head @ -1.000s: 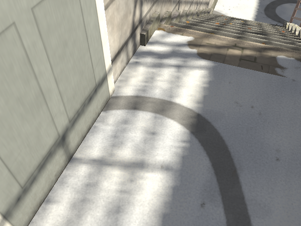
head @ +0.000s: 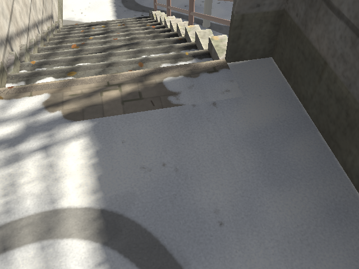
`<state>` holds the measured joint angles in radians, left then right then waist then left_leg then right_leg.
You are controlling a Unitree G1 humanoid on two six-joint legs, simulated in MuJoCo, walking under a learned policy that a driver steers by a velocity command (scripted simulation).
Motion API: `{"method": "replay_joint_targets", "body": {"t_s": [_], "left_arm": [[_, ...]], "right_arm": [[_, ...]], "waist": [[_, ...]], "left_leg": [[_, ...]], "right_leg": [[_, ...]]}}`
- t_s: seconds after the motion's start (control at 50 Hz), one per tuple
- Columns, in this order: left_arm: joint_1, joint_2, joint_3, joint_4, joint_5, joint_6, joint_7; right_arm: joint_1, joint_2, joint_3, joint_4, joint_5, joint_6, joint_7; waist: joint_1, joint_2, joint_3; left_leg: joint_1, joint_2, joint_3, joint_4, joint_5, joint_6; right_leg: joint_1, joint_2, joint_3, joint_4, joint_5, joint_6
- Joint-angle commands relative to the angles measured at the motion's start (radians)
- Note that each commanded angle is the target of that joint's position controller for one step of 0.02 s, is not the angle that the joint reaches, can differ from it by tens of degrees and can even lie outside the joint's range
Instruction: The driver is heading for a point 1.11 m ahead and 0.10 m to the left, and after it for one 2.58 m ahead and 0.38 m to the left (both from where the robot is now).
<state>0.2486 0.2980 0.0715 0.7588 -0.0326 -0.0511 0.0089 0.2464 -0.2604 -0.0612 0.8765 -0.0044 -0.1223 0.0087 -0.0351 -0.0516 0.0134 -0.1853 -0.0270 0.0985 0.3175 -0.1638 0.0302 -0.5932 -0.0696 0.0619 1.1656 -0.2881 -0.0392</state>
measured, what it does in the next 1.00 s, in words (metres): walks ahead: right foot, then left foot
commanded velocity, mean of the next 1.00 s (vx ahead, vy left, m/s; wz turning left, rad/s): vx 0.39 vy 0.00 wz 0.17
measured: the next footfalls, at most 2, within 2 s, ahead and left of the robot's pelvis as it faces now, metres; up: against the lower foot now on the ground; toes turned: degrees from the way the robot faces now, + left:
right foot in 0.30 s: +0.32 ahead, -0.17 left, +0.00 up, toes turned -8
left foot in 0.82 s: +0.60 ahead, +0.05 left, +0.00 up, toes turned +11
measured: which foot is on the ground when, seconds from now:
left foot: down 0.00-0.30, up 0.32-0.80, down 0.82-1.00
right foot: up 0.00-0.28, down 0.30-0.82, up 0.84-1.00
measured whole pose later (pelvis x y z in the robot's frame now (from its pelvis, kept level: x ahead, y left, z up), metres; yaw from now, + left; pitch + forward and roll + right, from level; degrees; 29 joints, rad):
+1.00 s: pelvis +0.48 -0.03 -0.02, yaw +15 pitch +3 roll -1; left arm 0.12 0.29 0.06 0.71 0.01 -0.04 0.04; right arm 0.15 -0.29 -0.08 0.71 0.00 -0.02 0.02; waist -0.02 -0.02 0.07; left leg -0.44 -0.11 -0.02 0.48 -0.09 0.10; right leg -0.55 -0.02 0.07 1.20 -0.46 0.05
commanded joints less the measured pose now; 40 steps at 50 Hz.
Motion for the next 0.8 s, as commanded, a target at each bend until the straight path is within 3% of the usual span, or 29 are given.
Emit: {"method": "replay_joint_targets", "body": {"t_s": [0.02, 0.06, 0.12, 0.2, 0.24, 0.26, 0.28, 0.3, 0.32, 0.34, 0.36, 0.38, 0.4, 0.44, 0.48, 0.56, 0.6, 0.64, 0.68, 0.72, 0.76, 0.78, 0.8], "left_arm": [[0.003, -0.002, -0.007, -0.092, 0.009, 0.001, -0.006], [-0.036, -0.008, -0.014, -0.112, 0.012, -0.006, -0.012], [-0.146, -0.017, -0.026, -0.144, 0.015, -0.021, -0.033], [-0.256, 0.002, -0.027, -0.198, 0.009, -0.024, -0.052], [-0.232, 0.034, -0.013, -0.206, 0.014, -0.026, -0.055], [-0.14, 0.062, 0.004, -0.183, 0.018, -0.027, -0.053], [0.023, 0.11, 0.033, -0.129, 0.021, -0.025, -0.046], [0.217, 0.198, 0.063, -0.094, 0.03, -0.018, -0.026], [0.225, 0.278, 0.067, -0.093, 0.04, -0.019, -0.024], [0.241, 0.169, 0.045, -0.093, 0.04, -0.027, -0.026], [0.169, 0.134, 0.03, -0.09, 0.038, -0.035, -0.028], [0.088, 0.096, 0.018, -0.094, 0.033, -0.039, -0.031], [0.031, 0.059, 0.01, -0.095, 0.033, -0.045, -0.036], [-0.007, 0.03, 0.009, -0.08, 0.042, -0.066, -0.038], [-0.006, 0.039, 0.015, -0.054, 0.046, -0.08, -0.032], [0.031, 0.054, 0.024, -0.011, 0.053, -0.079, -0.008], [0.032, 0.07, 0.027, -0.001, 0.05, -0.076, -0.001], [0.026, 0.086, 0.03, 0.007, 0.046, -0.068, 0.011], [0.049, 0.103, 0.034, 0.022, 0.039, -0.052, 0.024], [0.059, 0.121, 0.039, 0.03, 0.026, -0.032, 0.032], [0.027, 0.149, 0.047, 0.019, 0.011, -0.013, 0.042], [0.006, 0.16, 0.051, 0.01, 0.006, -0.003, 0.047], [-0.016, 0.157, 0.049, 0.001, 0.001, 0.005, 0.048]], "right_arm": [[-0.015, -0.127, -0.029, -0.035, 0.003, -0.018, 0.001], [-0.002, -0.142, -0.03, -0.022, 0.003, -0.014, 0.002], [0.013, -0.157, -0.027, -0.012, 0.017, -0.003, 0.002], [0.095, -0.194, -0.031, 0.03, 0.038, 0.02, 0.003], [0.097, -0.212, -0.033, 0.04, 0.042, 0.036, 0.0], [0.083, -0.219, -0.032, 0.042, 0.042, 0.044, -0.002], [0.097, -0.193, -0.02, 0.046, 0.038, 0.048, -0.004], [0.095, -0.144, 0.004, 0.016, 0.013, 0.043, -0.004], [0.22, -0.006, 0.045, 0.002, 0.012, 0.02, 0.011], [0.145, -0.136, 0.011, 0.021, 0.051, 0.001, 0.015], [0.056, -0.163, -0.002, -0.018, 0.073, -0.003, 0.014], [0.022, -0.146, 0.0, -0.021, 0.059, 0.002, 0.006], [0.017, -0.136, -0.006, -0.015, 0.041, 0.014, 0.0], [0.072, -0.097, -0.007, 0.004, 0.041, 0.049, -0.001], [0.068, -0.069, -0.008, 0.0, 0.042, 0.068, -0.003], [-0.024, -0.056, -0.011, -0.035, 0.033, 0.073, 0.0], [-0.079, -0.047, -0.007, -0.053, 0.027, 0.069, 0.012], [-0.158, -0.029, 0.002, -0.087, 0.013, 0.066, 0.025], [-0.216, -0.017, 0.009, -0.125, 0.004, 0.063, 0.041], [-0.226, -0.028, 0.004, -0.155, 0.008, 0.066, 0.055], [-0.171, -0.066, -0.013, -0.168, 0.009, 0.069, 0.064], [-0.1, -0.094, -0.027, -0.158, 0.012, 0.069, 0.065], [0.017, -0.14, -0.051, -0.135, 0.014, 0.065, 0.059]], "waist": [[0.022, 0.097, 0.011], [0.017, 0.091, 0.012], [-0.013, 0.093, 0.037], [-0.036, 0.113, 0.065], [0.002, 0.138, 0.04], [0.067, 0.145, -0.019], [0.142, 0.133, -0.114], [0.215, 0.009, -0.255], [0.117, -0.236, -0.403], [0.176, -0.097, -0.391], [0.15, -0.08, -0.224], [0.109, -0.017, -0.156], [0.074, -0.02, -0.102], [0.026, -0.035, -0.077], [0.008, -0.012, -0.036], [0.024, -0.004, 0.02], [0.039, 0.0, 0.039], [0.059, 0.013, 0.077], [0.08, 0.011, 0.078], [0.079, -0.011, 0.051], [0.04, -0.042, -0.002], [0.002, -0.051, -0.044], [-0.061, -0.028, -0.107]], "left_leg": [[0.072, 0.296, -0.192, -0.188, 0.207, 0.188], [0.082, 0.282, -0.135, -0.192, 0.248, 0.187], [0.069, 0.249, -0.051, -0.186, 0.245, 0.162], [0.18, 0.303, -0.061, -0.152, 0.242, 0.143], [0.234, 0.319, -0.049, -0.067, 0.427, 0.124], [0.228, 0.298, -0.016, 0.055, 0.587, 0.104], [0.146, 0.253, 0.012, 0.251, 0.662, 0.078], [-0.103, 0.193, 0.029, 0.591, 0.354, 0.036], [-0.454, 0.014, -0.071, 0.932, -0.401, -0.009], [-0.537, 0.038, -0.228, 1.04, -0.41, 0.008], [-0.595, 0.083, -0.209, 1.035, -0.318, 0.02], [-0.556, 0.133, -0.193, 0.976, -0.223, 0.015], [-0.512, 0.16, -0.192, 0.921, -0.162, 0.007], [-0.412, 0.179, -0.2, 0.886, -0.083, -0.001], [-0.434, 0.173, -0.212, 0.853, -0.036, -0.01], [-0.54, 0.151, -0.239, 0.684, 0.139, -0.02], [-0.532, 0.142, -0.209, 0.561, 0.228, -0.017], [-0.502, 0.128, -0.141, 0.443, 0.278, -0.013], [-0.48, 0.111, -0.082, 0.375, 0.27, -0.008], [-0.462, 0.089, -0.049, 0.34, 0.199, 0.007], [-0.384, 0.039, -0.01, 0.322, 0.089, 0.038], [-0.304, 0.004, 0.009, 0.304, 0.05, 0.059], [-0.151, -0.032, 0.01, 0.212, 0.119, 0.09]], "right_leg": [[-0.145, -0.066, 0.048, -0.068, 0.078, 0.011], [-0.138, -0.057, 0.042, -0.19, 0.17, 0.011], [-0.066, -0.032, -0.033, -0.401, 0.297, 0.003], [-0.047, -0.009, -0.075, -0.536, 0.232, -0.025], [0.029, 0.028, -0.104, -0.586, 0.15, -0.058], [0.175, 0.065, -0.134, -0.629, 0.168, -0.081], [0.422, 0.096, -0.149, -0.645, 0.198, -0.108], [0.752, -0.103, 0.086, -0.621, 0.24, -0.171], [1.011, -0.359, 0.588, -0.762, 0.092, -0.328], [0.954, -0.354, 0.631, -0.84, 0.039, -0.302], [0.819, -0.319, 0.443, -0.85, 0.118, -0.25], [0.681, -0.271, 0.312, -0.871, 0.2, -0.217], [0.577, -0.227, 0.21, -0.906, 0.243, -0.193], [0.469, -0.191, 0.104, -0.979, 0.272, -0.175], [0.438, -0.186, 0.019, -1.015, 0.354, -0.174], [0.481, -0.174, -0.102, -1.042, 0.381, -0.153], [0.493, -0.165, -0.156, -1.051, 0.369, -0.135], [0.488, -0.162, -0.221, -1.027, 0.496, -0.119], [0.523, -0.171, -0.258, -0.964, 0.63, -0.109], [0.587, -0.19, -0.267, -0.891, 0.727, -0.099], [0.632, -0.197, -0.269, -0.769, 0.915, -0.077], [0.634, -0.19, -0.27, -0.661, 0.99, -0.062], [0.603, -0.153, -0.282, -0.486, 0.943, -0.03]]}}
